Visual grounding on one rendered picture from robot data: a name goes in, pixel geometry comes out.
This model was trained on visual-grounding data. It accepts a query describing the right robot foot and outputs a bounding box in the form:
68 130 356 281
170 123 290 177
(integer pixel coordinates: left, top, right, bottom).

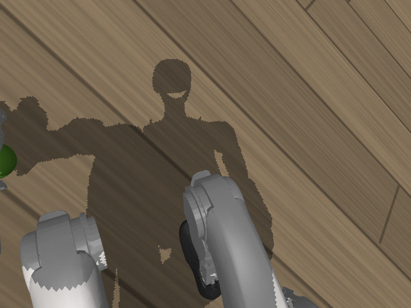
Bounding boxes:
179 220 221 300

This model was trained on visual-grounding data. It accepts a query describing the right robot hand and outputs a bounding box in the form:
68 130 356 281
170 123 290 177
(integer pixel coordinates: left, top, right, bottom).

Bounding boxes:
282 287 319 308

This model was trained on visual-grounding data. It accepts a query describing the ball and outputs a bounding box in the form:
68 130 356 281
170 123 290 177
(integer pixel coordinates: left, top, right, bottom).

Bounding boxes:
0 144 17 178

